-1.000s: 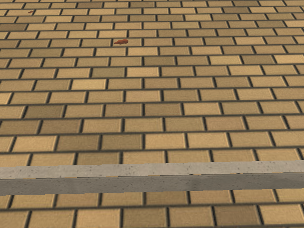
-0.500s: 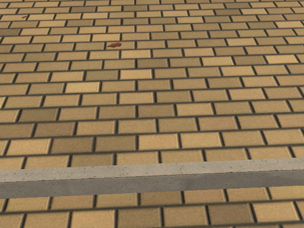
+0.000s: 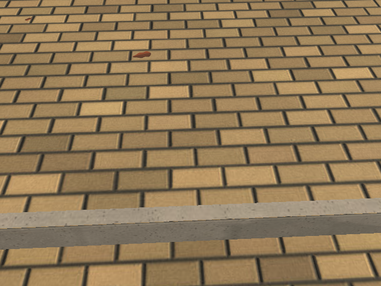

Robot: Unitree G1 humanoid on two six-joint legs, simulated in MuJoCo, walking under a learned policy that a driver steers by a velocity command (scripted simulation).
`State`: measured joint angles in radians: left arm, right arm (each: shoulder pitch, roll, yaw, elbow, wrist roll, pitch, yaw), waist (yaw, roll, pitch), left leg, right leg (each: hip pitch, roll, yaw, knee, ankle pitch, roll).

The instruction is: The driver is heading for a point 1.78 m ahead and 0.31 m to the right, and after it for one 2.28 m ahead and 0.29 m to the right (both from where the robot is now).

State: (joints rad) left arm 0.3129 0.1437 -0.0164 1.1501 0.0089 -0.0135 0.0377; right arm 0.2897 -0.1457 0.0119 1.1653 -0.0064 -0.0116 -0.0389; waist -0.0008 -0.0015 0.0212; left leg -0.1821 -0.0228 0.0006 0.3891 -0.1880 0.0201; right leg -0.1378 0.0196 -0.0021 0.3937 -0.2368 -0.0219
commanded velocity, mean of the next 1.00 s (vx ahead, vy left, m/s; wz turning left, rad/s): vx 0.16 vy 0.00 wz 0.00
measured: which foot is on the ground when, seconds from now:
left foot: down 0.00-1.00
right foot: down 0.00-0.62, up 0.64-0.96, down 0.98-1.00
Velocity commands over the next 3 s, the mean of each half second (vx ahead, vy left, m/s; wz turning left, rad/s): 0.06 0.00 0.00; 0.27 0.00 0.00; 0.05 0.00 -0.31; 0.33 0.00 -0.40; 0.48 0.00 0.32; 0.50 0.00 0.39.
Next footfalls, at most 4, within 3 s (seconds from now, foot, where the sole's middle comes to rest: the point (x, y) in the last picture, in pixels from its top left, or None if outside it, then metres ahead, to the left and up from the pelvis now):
0.98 right None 0.35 -0.03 -0.78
1.48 left None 0.31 0.15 -0.78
1.98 right None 0.38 -0.14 -0.78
2.58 left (228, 189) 0.83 -0.11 -0.63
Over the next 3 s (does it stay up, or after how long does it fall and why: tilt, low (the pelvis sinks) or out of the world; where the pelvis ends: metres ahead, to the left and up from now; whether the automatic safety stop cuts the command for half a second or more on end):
stays up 0.91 -0.14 0.14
